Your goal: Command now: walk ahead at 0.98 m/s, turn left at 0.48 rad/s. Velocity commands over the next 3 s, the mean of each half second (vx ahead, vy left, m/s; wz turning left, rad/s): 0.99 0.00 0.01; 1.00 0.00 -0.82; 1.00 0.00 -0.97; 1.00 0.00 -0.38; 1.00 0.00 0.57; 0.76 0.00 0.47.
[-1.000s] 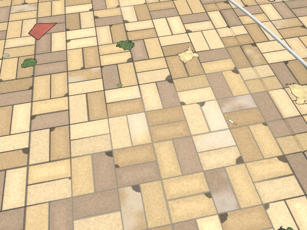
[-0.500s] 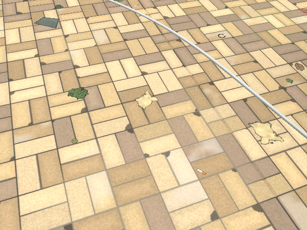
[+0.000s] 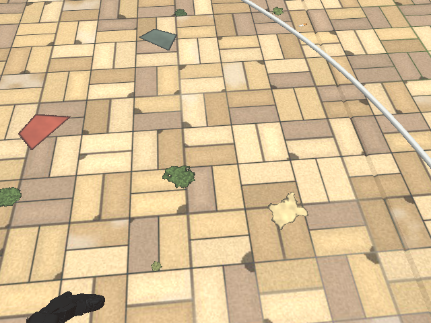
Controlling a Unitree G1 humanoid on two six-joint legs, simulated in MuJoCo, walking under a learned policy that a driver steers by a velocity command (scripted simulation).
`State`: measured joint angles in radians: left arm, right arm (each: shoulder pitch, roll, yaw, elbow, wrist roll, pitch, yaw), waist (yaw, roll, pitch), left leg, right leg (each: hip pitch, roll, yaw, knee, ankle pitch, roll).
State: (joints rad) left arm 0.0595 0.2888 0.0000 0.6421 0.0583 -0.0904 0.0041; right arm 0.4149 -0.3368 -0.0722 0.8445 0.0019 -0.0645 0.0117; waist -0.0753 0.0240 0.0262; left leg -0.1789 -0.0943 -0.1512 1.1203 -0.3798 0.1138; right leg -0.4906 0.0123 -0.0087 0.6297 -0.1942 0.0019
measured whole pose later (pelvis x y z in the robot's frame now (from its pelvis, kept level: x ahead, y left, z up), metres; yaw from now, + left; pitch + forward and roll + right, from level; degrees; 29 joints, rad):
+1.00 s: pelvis +0.93 -0.04 +0.01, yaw -27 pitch -1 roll -1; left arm 0.43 0.32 0.07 0.88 0.01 -0.04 -0.01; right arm 0.06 -0.22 0.03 0.64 -0.07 -0.07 0.00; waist 0.05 0.00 0.04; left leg -0.64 0.14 -0.12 1.15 -0.32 -0.06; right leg -0.16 0.25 0.05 0.44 -0.25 -0.21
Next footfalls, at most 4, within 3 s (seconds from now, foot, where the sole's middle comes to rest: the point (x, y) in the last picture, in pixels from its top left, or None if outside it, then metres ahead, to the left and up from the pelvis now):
0.34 left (168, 301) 0.52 0.13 -0.75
0.80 right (216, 181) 0.95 -0.05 -0.75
1.22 left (217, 96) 1.40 -0.08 -0.75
1.68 right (314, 78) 1.48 -0.53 -0.75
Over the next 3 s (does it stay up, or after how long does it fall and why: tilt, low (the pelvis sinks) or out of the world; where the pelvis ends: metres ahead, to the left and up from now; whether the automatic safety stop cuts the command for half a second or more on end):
stays up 2.11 -1.36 0.00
